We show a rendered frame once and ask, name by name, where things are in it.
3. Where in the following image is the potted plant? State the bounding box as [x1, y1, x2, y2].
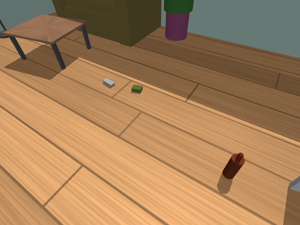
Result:
[164, 0, 194, 41]

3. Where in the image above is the coffee table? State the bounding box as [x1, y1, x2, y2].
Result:
[2, 14, 91, 69]

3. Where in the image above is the sofa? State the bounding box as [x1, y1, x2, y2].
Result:
[52, 0, 162, 47]

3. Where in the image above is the floor lamp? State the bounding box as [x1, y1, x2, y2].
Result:
[0, 20, 9, 38]

